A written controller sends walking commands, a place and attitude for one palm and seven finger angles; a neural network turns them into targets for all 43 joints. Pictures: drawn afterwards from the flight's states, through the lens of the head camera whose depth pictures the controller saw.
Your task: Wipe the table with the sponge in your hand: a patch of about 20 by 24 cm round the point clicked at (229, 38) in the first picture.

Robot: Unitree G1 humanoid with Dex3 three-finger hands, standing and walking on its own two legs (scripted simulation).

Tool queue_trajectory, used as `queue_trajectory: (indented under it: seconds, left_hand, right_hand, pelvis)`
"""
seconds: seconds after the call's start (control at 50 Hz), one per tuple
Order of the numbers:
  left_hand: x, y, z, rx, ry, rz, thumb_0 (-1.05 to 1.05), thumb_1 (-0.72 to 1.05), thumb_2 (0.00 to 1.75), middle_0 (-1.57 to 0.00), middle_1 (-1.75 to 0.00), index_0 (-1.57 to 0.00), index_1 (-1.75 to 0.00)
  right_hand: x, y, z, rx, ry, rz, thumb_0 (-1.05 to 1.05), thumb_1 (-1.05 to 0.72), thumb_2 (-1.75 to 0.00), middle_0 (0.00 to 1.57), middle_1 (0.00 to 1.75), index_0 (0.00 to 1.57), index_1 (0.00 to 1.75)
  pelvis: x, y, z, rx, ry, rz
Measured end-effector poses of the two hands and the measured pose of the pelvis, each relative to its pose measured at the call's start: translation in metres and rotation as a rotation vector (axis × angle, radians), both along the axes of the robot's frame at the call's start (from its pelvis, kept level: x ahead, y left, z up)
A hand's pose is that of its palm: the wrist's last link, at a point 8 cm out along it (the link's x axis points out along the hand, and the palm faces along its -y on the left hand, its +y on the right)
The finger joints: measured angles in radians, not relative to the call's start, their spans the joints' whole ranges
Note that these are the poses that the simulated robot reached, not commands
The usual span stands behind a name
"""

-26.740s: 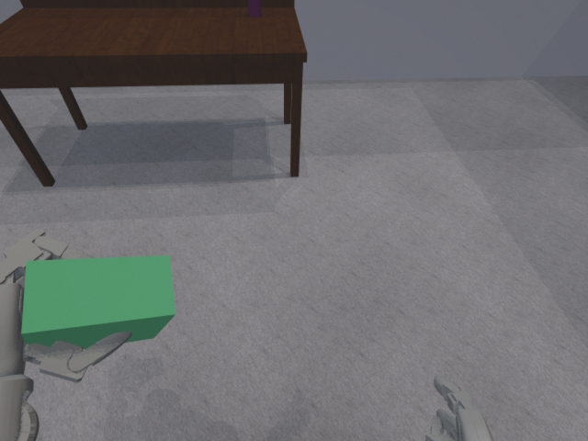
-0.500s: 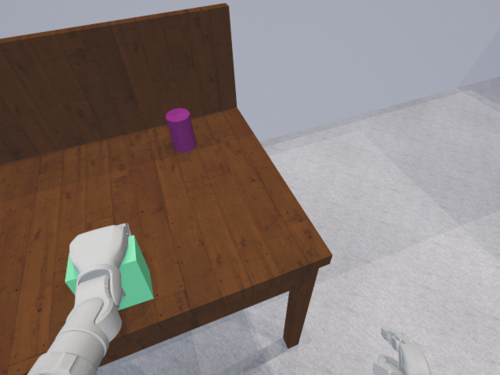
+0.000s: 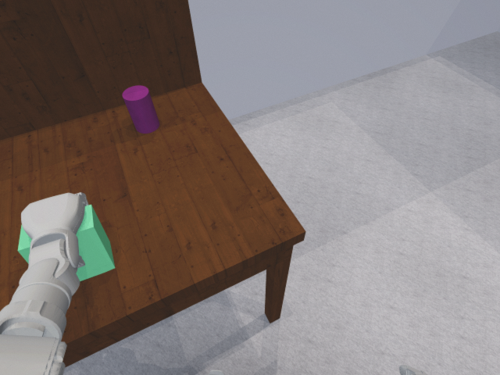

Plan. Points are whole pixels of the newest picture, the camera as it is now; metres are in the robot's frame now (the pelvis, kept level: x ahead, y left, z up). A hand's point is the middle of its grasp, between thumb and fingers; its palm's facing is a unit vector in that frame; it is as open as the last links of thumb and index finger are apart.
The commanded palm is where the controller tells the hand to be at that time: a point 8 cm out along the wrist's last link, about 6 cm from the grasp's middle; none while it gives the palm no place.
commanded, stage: wipe forward along the first lane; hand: left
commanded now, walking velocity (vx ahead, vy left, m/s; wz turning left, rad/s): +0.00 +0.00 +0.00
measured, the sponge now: (75, 254) +0.33 +0.35 -0.04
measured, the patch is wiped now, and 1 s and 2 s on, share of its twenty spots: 0.30 0.40 0.50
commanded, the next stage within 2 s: slide across to the middle lane in 0.86 s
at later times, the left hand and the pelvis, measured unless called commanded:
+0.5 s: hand (64, 211) +0.39 +0.37 +0.01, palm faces -0.17 +0.02 -0.98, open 9.9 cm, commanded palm +0.39 +0.36 +0.03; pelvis +0.00 +0.01 -0.01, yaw -1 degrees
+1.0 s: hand (55, 191) +0.44 +0.41 +0.01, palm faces -0.17 +0.00 -0.99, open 9.9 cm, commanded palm +0.44 +0.38 +0.04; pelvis +0.01 +0.05 -0.01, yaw -1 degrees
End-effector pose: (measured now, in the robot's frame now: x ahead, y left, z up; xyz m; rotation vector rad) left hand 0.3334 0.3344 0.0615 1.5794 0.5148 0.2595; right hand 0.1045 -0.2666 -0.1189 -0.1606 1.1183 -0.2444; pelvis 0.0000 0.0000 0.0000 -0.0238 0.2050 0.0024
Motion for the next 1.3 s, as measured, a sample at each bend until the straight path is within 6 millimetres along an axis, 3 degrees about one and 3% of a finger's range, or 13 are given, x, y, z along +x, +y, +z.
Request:
queue_trajectory:
  seconds: [0.2, 0.4, 0.74, 1.02, 1.16, 1.3]
  left_hand:
    - [0.022, 0.011, 0.001, 0.014, 0.013, 0.018, 0.01, -0.55, 1.09, -0.79, -1.33, -0.80, -1.34]
    - [0.043, 0.024, 0.001, 0.011, 0.007, 0.015, 0.01, -0.55, 1.09, -0.80, -1.33, -0.80, -1.34]
    - [0.074, 0.048, 0.002, 0.006, 0.003, 0.009, 0.01, -0.55, 1.09, -0.80, -1.33, -0.80, -1.34]
    - [0.098, 0.069, 0.001, -0.007, -0.001, -0.007, 0.00, -0.56, 1.09, -0.80, -1.33, -0.80, -1.34]
    - [0.101, 0.069, 0.000, 0.008, -0.011, -0.026, 0.00, -0.55, 1.09, -0.80, -1.33, -0.80, -1.34]
    - [0.104, 0.062, 0.003, 0.012, -0.029, -0.021, 0.00, -0.55, 1.09, -0.79, -1.34, -0.79, -1.34]
  right_hand:
    - [-0.028, -0.007, -0.008, -0.002, 0.044, -0.031, 0.01, -0.90, -0.90, 0.20, 0.30, 0.20, 0.30]
    - [-0.042, -0.003, -0.013, -0.003, 0.086, -0.044, 0.01, -0.90, -0.90, 0.20, 0.30, 0.20, 0.30]
    - [-0.041, 0.024, -0.006, -0.025, 0.106, -0.034, 0.01, -0.90, -0.90, 0.20, 0.30, 0.20, 0.30]
    - [-0.060, 0.048, -0.001, -0.042, 0.185, -0.050, 0.01, -0.90, -0.90, 0.20, 0.30, 0.20, 0.30]
    - [-0.064, 0.061, 0.001, -0.031, 0.213, -0.059, 0.01, -0.90, -0.90, 0.20, 0.30, 0.20, 0.30]
    - [-0.048, 0.074, -0.001, -0.016, 0.209, -0.029, 0.01, -0.90, -0.90, 0.20, 0.30, 0.20, 0.30]
  pelvis:
    - [-0.005, -0.004, -0.008, -0.010, 0.041, -0.006]
    - [-0.002, 0.003, -0.013, -0.020, 0.081, -0.012]
    - [0.002, 0.027, -0.014, -0.043, 0.117, -0.004]
    - [0.007, 0.051, -0.014, -0.061, 0.142, -0.003]
    - [0.012, 0.062, -0.010, -0.065, 0.132, 0.003]
    - [0.018, 0.069, -0.007, -0.062, 0.116, 0.026]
